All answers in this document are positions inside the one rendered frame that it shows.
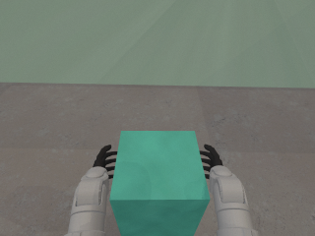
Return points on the left robot forearm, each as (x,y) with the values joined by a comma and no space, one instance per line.
(89,204)

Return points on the carton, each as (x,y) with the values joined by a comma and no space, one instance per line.
(159,186)

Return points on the right robot forearm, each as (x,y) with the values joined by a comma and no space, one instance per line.
(231,203)

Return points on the robot right hand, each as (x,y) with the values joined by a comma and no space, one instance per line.
(214,159)

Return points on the robot left hand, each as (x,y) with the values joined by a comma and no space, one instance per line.
(102,161)

